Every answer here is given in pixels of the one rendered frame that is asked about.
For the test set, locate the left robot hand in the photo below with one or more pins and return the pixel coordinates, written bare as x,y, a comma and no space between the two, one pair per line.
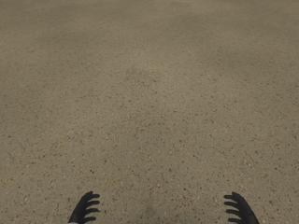
79,213

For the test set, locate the right robot hand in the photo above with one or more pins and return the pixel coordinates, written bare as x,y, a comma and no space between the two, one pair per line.
245,213

